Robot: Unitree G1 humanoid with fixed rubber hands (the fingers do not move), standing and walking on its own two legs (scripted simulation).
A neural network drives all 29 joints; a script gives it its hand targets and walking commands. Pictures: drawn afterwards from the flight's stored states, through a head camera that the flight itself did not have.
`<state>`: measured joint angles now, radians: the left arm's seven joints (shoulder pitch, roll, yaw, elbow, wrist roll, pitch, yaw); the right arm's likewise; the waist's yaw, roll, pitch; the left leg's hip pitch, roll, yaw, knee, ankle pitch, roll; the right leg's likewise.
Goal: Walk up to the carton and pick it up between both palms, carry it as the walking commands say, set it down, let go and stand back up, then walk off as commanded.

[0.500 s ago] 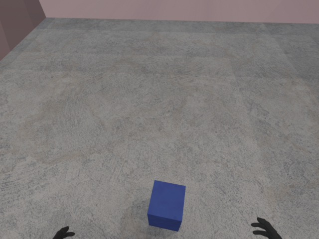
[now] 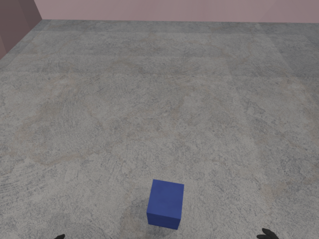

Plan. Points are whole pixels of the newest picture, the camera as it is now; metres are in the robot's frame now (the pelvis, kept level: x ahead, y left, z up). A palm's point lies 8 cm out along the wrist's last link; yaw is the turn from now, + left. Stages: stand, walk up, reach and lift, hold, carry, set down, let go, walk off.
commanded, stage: stand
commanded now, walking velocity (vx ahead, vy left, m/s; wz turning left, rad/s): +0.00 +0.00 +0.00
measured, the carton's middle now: (165, 205) +0.40 -0.02 -0.66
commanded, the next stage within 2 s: walk off in 0.64 s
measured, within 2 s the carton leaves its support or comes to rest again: neither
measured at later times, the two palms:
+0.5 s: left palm out of the picture +0.08 +0.30 -0.11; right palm out of the picture +0.08 -0.30 -0.11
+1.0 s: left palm out of the picture +0.07 +0.29 -0.12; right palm out of the picture +0.05 -0.29 -0.12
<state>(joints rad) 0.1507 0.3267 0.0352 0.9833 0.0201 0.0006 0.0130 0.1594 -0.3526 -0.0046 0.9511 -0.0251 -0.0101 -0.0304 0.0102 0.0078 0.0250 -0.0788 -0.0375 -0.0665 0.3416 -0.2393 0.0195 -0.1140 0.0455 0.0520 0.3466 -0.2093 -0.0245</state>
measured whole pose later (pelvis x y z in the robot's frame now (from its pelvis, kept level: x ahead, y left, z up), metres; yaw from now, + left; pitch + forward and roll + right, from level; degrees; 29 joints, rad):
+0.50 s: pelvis -0.01 +0.00 +0.00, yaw -1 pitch -2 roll +0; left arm 0.13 0.35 0.02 1.04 0.01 -0.01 0.01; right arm 0.14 -0.37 0.00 1.00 -0.02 -0.01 -0.02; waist 0.01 0.01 0.04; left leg -0.07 -0.03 -0.06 0.31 -0.22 0.02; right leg -0.10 0.05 0.06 0.31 -0.18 -0.02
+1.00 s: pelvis -0.01 +0.01 +0.00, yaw -2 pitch -1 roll -1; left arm 0.14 0.31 -0.01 1.05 0.03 0.01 0.01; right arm 0.16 -0.35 0.00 1.06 -0.01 0.05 -0.03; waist 0.03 0.01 0.02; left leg -0.10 -0.03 -0.03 0.34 -0.23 0.02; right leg -0.13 0.04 0.09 0.31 -0.17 0.00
